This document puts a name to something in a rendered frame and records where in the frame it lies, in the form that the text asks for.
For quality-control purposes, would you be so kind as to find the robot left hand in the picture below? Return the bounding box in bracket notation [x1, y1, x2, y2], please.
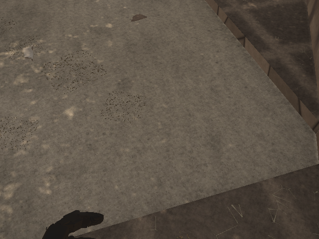
[42, 210, 104, 239]

